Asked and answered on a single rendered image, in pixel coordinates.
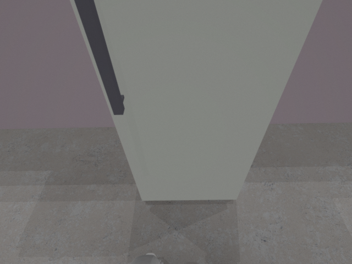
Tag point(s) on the handle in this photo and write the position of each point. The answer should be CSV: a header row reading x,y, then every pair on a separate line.
x,y
92,26

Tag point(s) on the fridge door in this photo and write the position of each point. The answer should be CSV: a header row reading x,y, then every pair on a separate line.
x,y
201,81

